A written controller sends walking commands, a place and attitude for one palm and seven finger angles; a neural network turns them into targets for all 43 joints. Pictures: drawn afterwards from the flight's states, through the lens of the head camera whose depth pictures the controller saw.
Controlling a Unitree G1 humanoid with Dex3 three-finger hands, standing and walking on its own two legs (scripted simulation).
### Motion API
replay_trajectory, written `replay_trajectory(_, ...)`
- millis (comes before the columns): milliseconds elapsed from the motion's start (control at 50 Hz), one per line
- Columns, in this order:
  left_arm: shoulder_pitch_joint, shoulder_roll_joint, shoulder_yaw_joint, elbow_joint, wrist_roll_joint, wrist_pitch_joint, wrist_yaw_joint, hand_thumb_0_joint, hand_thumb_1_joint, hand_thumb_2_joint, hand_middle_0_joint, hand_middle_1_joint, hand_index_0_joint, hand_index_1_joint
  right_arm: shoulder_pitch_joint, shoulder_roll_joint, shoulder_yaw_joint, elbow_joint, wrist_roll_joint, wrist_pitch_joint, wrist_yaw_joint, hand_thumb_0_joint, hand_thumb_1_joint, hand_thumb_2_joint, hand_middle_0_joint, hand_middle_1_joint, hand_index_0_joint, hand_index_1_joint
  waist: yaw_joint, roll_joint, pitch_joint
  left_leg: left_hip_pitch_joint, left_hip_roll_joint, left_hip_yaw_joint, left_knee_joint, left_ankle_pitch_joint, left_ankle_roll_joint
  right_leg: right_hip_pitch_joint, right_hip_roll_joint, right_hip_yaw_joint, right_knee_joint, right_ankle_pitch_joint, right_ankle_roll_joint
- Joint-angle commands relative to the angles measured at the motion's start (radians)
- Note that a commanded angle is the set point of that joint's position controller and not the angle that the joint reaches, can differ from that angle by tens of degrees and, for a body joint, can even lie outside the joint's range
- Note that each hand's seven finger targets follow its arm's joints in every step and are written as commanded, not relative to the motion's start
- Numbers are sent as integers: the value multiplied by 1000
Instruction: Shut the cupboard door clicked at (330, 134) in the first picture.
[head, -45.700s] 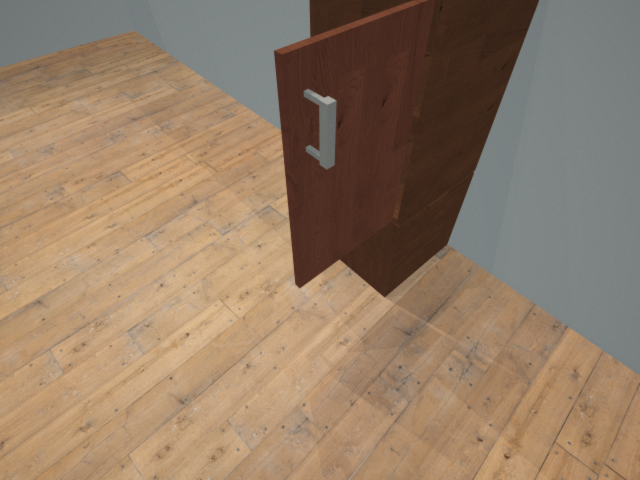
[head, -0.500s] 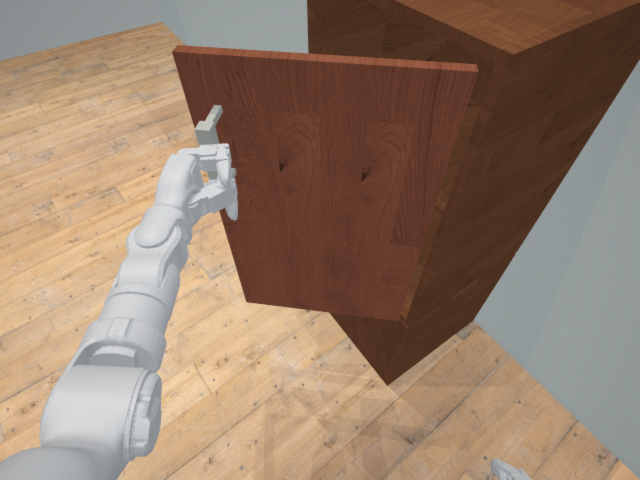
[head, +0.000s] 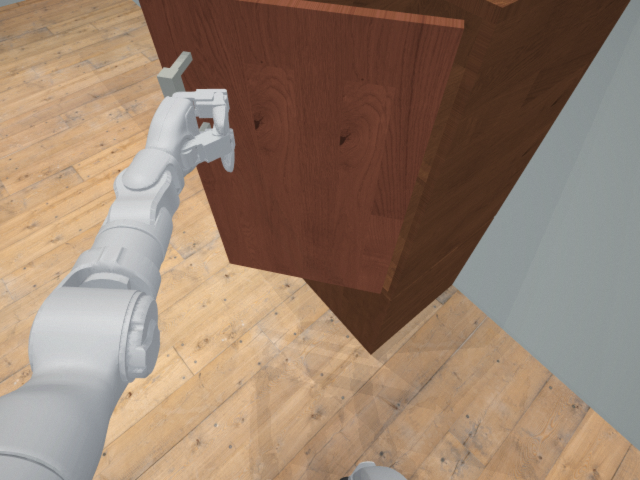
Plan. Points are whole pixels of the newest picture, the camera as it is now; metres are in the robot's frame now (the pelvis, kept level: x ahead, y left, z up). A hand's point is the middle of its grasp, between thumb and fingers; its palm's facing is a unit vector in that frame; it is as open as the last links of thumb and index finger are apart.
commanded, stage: push the door shut along its arc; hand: left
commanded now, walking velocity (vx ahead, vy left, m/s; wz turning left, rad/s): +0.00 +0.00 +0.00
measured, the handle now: (189, 107) +0.57 +0.14 +0.14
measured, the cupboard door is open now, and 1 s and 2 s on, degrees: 38 27 19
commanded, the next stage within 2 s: pull the fist back off the door in 0.84 s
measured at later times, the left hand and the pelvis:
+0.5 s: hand (259, 111) +0.54 +0.04 +0.15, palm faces -0.36 -0.93 -0.01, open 2.9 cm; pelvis +0.01 -0.01 -0.01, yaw -1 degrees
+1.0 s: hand (272, 98) +0.56 +0.03 +0.15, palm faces -0.36 -0.93 +0.08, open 3.2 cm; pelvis +0.01 -0.01 -0.02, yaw +0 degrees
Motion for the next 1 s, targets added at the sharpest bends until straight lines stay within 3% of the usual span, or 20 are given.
replay_trajectory(0, -621, 141, 22, -196, -13, -70, -33, 0, 900, 900, -1300, -1500, -1300, -1500, 122, -165, -60, -71, 1, -27, -12, 0, -900, -900, 200, 300, 200, 300, -66, -4, -393, 207, 59, -112, -62, 221, -35, 90, -11, 65, -63, 210, 20)
replay_trajectory(20, -620, 171, 47, -190, -9, -71, -30, 0, 900, 900, -1300, -1500, -1300, -1500, 131, -170, -63, -71, -1, -23, -11, 0, -900, -900, 200, 300, 200, 300, -62, -9, -398, 200, 60, -112, -58, 224, -36, 88, -11, 66, -62, 209, 21)
replay_trajectory(80, -648, 145, 20, -192, -1, -75, -35, 0, 900, 900, -1300, -1500, -1300, -1500, 150, -170, -70, -71, -4, -14, -9, 0, -900, -900, 200, 300, 200, 300, -71, 28, -432, 232, 62, -114, -39, 268, -37, 60, -8, 60, -48, 227, 20)
replay_trajectory(100, -657, 194, 65, -195, 0, -75, -31, 0, 900, 900, -1300, -1500, -1300, -1500, 158, -175, -70, -69, -7, -11, -8, 0, -900, -900, 200, 300, 200, 300, -64, 19, -449, 230, 63, -119, -36, 282, -39, 68, -7, 62, -45, 240, 20)
replay_trajectory(120, -644, 172, 48, -164, 2, -67, -35, 0, 900, 900, -1300, -1500, -1300, -1500, 161, -174, -68, -70, -7, -5, -7, 0, -900, -900, 200, 300, 200, 300, -71, 2, -448, 220, 62, -116, -35, 283, -37, 71, -5, 60, -44, 245, 21)
replay_trajectory(220, -655, 262, 119, -128, 19, -58, -32, 0, 900, 900, -1300, -1500, -1300, -1500, 188, -179, -70, -72, -14, 19, -8, 0, -900, -900, 200, 300, 200, 300, -68, -14, -450, 144, 55, -93, -22, 279, -28, 120, -5, 74, -42, 288, 28)
replay_trajectory(340, -686, 287, 118, -137, 35, -63, -56, 0, 900, 900, -1300, -1500, -1300, -1500, 207, -181, -76, -78, -15, 43, -10, 0, -900, -900, 200, 300, 200, 300, -78, 3, -470, 131, 54, -80, -7, 292, -25, 132, -2, 80, -41, 328, 31)
replay_trajectory(440, -744, 272, 92, -125, 28, -48, -84, 0, 900, 900, -1300, -1500, -1300, -1500, 217, -184, -77, -63, -16, 51, -18, 0, -900, -900, 200, 300, 200, 300, -101, 3, -478, 139, 52, -83, 3, 284, -20, 115, 1, 81, -49, 326, 34)
replay_trajectory(460, -762, 222, 50, -117, 23, -40, -91, 0, 900, 900, -1300, -1500, -1300, -1500, 211, -180, -75, -62, -16, 49, -17, 0, -900, -900, 200, 300, 200, 300, -113, 26, -461, 143, 49, -83, 2, 272, -20, 90, 2, 78, -51, 310, 34)
replay_trajectory(520, -805, 264, 78, -100, 18, -34, -103, 0, 900, 900, -1300, -1500, -1300, -1500, 220, -188, -76, -43, -19, 46, -25, 0, -900, -900, 200, 300, 200, 300, -126, 18, -479, 155, 51, -89, 15, 286, -18, 75, 3, 77, -48, 313, 34)
replay_trajectory(560, -825, 228, 51, -82, 10, -24, -114, 0, 900, 900, -1300, -1500, -1300, -1500, 215, -186, -73, -35, -21, 40, -26, 0, -900, -900, 200, 300, 200, 300, -137, 13, -460, 135, 47, -86, 20, 264, -15, 67, 2, 79, -52, 302, 36)
replay_trajectory(620, -863, 243, 59, -85, 2, -23, -130, 0, 900, 900, -1300, -1500, -1300, -1500, 216, -192, -73, -24, -25, 34, -30, 0, -900, -900, 200, 300, 200, 300, -145, 26, -490, 150, 47, -93, 33, 282, -15, 55, 3, 73, -37, 309, 33)
replay_trajectory(660, -869, 253, 60, -57, 0, -16, -135, 0, 900, 900, -1300, -1500, -1300, -1500, 210, -194, -70, -20, -24, 32, -32, 0, -900, -900, 200, 300, 200, 300, -151, 14, -463, 112, 48, -92, 37, 244, -14, 46, 1, 77, -39, 277, 35)
replay_trajectory(780, -942, 147, -10, -80, -5, -22, -139, 0, 900, 900, -1300, -1500, -1300, -1500, 219, -193, -75, 3, -26, 19, -35, 0, -900, -900, 200, 300, 200, 300, -182, 80, -505, 223, 55, -113, 64, 305, -13, -84, 9, 39, -9, 252, 28)
replay_trajectory(840, -963, 158, -9, -51, 1, -6, -134, 0, 900, 900, -1300, -1500, -1300, -1500, 213, -202, -74, 20, -30, 16, -36, 0, -900, -900, 200, 300, 200, 300, -189, 58, -484, 187, 57, -120, 70, 253, -15, -110, 9, 45, -12, 202, 34)
replay_trajectory(900, -983, 112, -35, -50, 4, -3, -134, 0, 900, 900, -1300, -1500, -1300, -1500, 215, -200, -74, 33, -31, 12, -38, 0, -900, -900, 200, 300, 200, 300, -196, 79, -504, 222, 58, -124, 82, 286, -16, -148, 12, 33, 3, 211, 31)
replay_trajectory(920, -977, 128, -24, -33, 4, 2, -131, 0, 900, 900, -1300, -1500, -1300, -1500, 219, -201, -73, 36, -32, 11, -39, 0, -900, -900, 200, 300, 200, 300, -199, 60, -492, 201, 58, -123, 83, 268, -15, -145, 12, 35, -1, 200, 34)
replay_trajectory(940, -1026, 178, 184, -23, -50, 34, 81, 0, 900, 900, -1300, -1500, -1300, -1500, 248, -158, -59, 2, -30, 8, -15, 0, -900, -900, 200, 300, 200, 300, -176, 110, -483, 103, 72, -133, 75, 230, -35, -109, 7, 60, -27, 187, 33)
replay_trajectory(960, -972, 159, 173, 7, -16, 50, 191, 0, 900, 900, -1300, -1500, -1300, -1500, 267, -159, -57, -2, -39, 10, 9, 0, -900, -900, 200, 300, 200, 300, -170, 72, -489, 66, 74, -135, 60, 203, -41, -73, 5, 61, -18, 176, 37)
replay_trajectory(980, -971, 140, 197, -7, -1, 42, 283, 0, 900, 900, -1300, -1500, -1300, -1500, 281, -156, -64, -11, -52, 11, 27, 0, -900, -900, 200, 300, 200, 300, -181, 30, -499, 51, 70, -136, 64, 214, -37, -56, 5, 53, -15, 194, 42)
